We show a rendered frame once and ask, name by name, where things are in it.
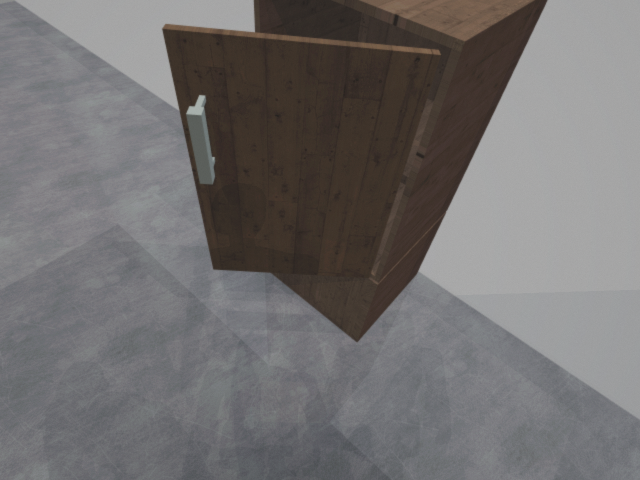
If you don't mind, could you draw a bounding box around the handle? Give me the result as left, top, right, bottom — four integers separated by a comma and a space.
186, 95, 215, 185

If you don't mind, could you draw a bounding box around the cupboard door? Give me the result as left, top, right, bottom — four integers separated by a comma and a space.
162, 24, 441, 278

